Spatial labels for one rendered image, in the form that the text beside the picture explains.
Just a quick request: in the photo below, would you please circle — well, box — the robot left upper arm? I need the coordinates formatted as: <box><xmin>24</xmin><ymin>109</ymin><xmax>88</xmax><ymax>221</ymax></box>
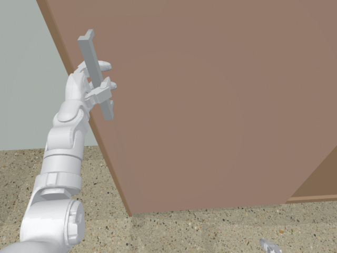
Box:
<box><xmin>0</xmin><ymin>199</ymin><xmax>85</xmax><ymax>253</ymax></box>

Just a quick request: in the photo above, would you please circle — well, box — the left robot hand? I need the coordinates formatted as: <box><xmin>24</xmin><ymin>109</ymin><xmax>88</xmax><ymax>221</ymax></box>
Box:
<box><xmin>65</xmin><ymin>61</ymin><xmax>117</xmax><ymax>112</ymax></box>

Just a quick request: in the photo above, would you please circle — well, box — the left robot forearm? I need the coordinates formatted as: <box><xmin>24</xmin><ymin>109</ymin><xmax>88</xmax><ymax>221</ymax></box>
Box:
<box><xmin>20</xmin><ymin>100</ymin><xmax>90</xmax><ymax>242</ymax></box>

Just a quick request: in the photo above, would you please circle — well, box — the right robot hand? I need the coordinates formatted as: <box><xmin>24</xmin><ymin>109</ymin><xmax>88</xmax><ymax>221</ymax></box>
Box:
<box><xmin>260</xmin><ymin>238</ymin><xmax>282</xmax><ymax>253</ymax></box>

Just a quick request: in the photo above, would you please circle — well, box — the handle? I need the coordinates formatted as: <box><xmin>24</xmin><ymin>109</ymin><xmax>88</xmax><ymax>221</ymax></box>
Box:
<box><xmin>77</xmin><ymin>29</ymin><xmax>114</xmax><ymax>120</ymax></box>

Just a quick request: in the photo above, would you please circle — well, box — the wardrobe door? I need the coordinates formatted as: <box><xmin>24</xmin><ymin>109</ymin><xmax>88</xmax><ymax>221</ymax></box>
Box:
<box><xmin>47</xmin><ymin>0</ymin><xmax>337</xmax><ymax>213</ymax></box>
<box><xmin>291</xmin><ymin>146</ymin><xmax>337</xmax><ymax>197</ymax></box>

